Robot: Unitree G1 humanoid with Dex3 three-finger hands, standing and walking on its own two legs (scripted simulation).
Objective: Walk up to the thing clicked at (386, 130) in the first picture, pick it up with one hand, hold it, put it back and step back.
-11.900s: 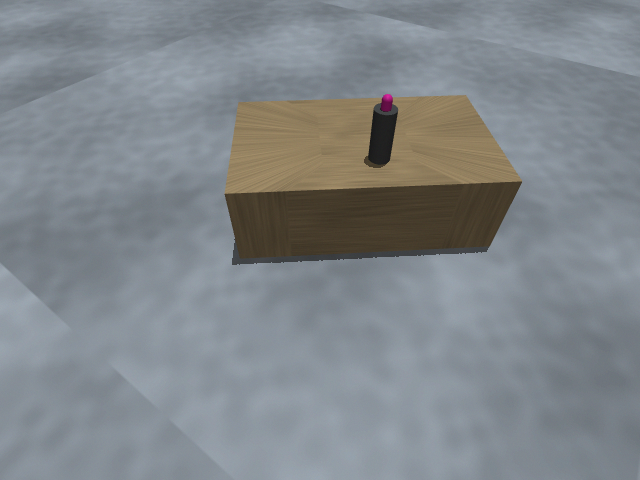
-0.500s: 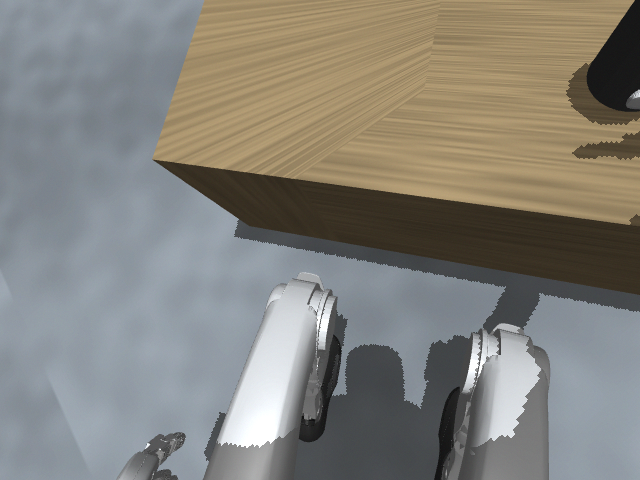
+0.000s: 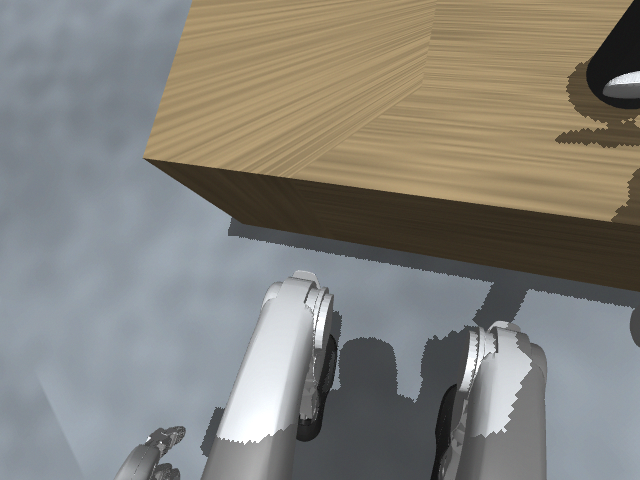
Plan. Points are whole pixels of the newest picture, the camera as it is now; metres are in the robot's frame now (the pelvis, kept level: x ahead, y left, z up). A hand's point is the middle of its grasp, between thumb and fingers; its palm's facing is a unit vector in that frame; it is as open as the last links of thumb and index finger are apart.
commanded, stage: close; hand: right
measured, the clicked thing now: out of the picture +0.61 -0.21 +0.08
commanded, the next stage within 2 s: settle in 0.52 s
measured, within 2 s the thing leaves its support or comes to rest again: leaves its support in 1.18 s
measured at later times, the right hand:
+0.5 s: hand out of the picture +0.60 -0.22 +0.03, palm faces +0.19 +0.98 -0.04, open 11.3 cm
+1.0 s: hand out of the picture +0.58 -0.21 +0.03, palm faces +0.19 +0.98 -0.06, open 11.5 cm
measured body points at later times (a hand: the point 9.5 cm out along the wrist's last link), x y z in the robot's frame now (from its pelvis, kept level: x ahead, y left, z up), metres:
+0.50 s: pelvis +0.00 +0.00 +0.00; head +0.25 -0.03 +0.38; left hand +0.02 +0.28 -0.10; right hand +0.58 -0.27 +0.04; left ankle +0.11 +0.14 -0.38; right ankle +0.07 -0.13 -0.38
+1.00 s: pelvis +0.00 +0.00 +0.02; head +0.24 -0.03 +0.40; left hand +0.05 +0.29 -0.09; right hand +0.56 -0.26 +0.04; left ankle +0.11 +0.14 -0.38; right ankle +0.07 -0.13 -0.38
